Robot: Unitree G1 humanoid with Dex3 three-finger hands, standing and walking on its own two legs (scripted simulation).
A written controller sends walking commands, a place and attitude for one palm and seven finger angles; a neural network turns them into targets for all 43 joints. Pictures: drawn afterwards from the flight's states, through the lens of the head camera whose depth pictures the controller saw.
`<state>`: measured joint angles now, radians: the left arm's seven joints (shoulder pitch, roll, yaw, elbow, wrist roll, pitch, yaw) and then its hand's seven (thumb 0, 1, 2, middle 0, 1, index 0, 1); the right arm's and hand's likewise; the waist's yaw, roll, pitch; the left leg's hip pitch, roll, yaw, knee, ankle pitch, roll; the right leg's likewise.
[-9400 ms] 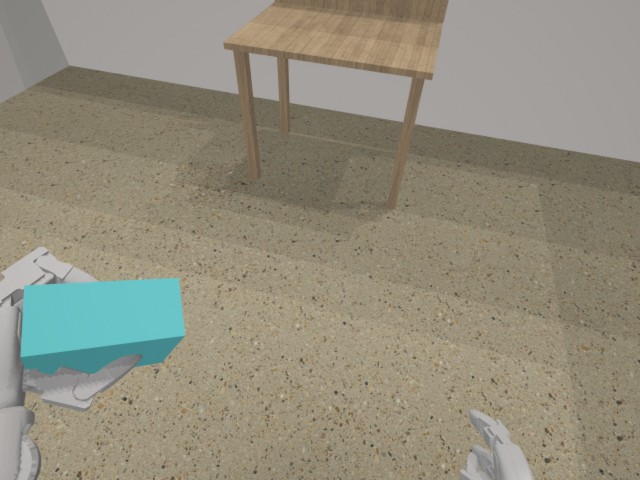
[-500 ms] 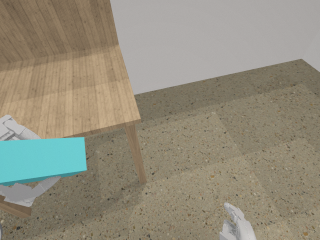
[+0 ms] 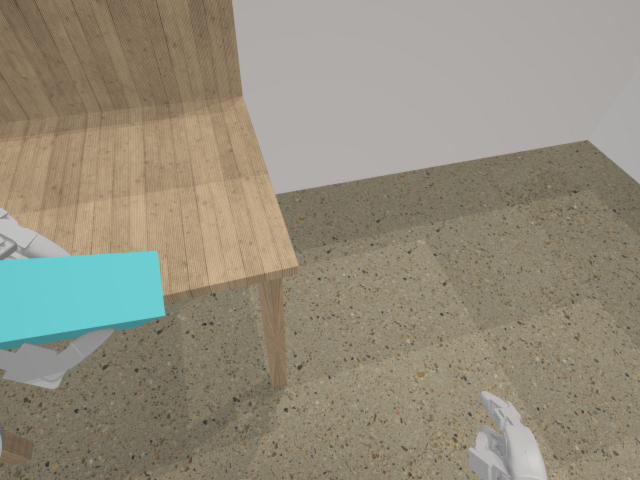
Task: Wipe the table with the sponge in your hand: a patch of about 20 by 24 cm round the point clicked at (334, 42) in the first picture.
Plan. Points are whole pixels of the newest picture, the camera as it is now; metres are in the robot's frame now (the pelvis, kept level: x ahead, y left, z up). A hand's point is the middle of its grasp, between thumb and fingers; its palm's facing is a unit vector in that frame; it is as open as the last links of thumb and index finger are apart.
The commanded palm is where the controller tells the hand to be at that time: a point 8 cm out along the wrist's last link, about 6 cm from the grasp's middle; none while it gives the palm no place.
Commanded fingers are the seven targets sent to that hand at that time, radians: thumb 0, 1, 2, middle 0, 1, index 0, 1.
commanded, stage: come to a stop and stand still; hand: left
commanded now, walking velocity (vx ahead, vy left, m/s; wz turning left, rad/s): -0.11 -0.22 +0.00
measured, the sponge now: (98, 299) +0.24 +0.22 +0.16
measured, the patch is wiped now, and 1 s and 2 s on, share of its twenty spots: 0.00 0.00 0.00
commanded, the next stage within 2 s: look again from close up in 1.56 s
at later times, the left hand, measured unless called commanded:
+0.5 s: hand (78, 341) +0.20 +0.21 +0.18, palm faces +0.37 -0.84 -0.38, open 9.5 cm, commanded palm +0.14 +0.26 +0.19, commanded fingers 0.00 0.10 1.30 -1.20 -1.60 -1.20 -1.60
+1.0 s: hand out of the picture +0.20 +0.28 +0.18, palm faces +0.40 -0.82 -0.42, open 9.5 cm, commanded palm +0.14 +0.30 +0.19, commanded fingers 0.00 0.10 1.30 -1.20 -1.60 -1.20 -1.60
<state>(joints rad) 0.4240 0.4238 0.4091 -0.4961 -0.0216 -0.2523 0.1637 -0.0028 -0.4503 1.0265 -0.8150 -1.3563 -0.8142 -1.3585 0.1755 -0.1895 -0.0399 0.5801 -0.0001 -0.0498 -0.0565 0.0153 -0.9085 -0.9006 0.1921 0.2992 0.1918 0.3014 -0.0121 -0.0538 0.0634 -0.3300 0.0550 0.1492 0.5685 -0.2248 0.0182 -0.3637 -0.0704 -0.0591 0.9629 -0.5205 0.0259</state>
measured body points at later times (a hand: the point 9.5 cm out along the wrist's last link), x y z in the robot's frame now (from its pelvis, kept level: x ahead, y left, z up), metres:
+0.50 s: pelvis -0.02 -0.02 +0.00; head -0.02 -0.02 +0.45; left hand +0.17 +0.25 +0.20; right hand +0.13 -0.27 -0.08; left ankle +0.00 +0.10 -0.73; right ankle +0.01 -0.09 -0.73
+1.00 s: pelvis -0.03 +0.03 +0.01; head +0.00 +0.04 +0.46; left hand +0.18 +0.32 +0.20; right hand +0.11 -0.18 -0.08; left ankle +0.00 +0.09 -0.73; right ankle +0.01 -0.09 -0.73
